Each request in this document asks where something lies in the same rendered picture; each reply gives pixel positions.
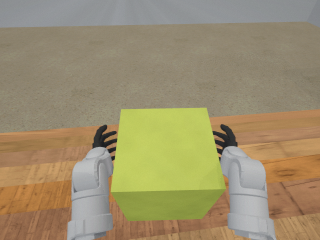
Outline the carton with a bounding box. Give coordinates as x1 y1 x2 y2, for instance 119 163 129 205
110 107 226 221

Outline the left robot hand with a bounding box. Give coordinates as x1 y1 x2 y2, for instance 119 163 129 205
92 124 117 161

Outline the right robot hand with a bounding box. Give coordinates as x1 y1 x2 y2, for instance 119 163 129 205
212 124 238 162

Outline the right robot forearm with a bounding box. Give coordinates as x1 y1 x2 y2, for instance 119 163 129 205
220 146 277 240

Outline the left robot forearm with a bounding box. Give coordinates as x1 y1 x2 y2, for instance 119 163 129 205
67 147 114 240

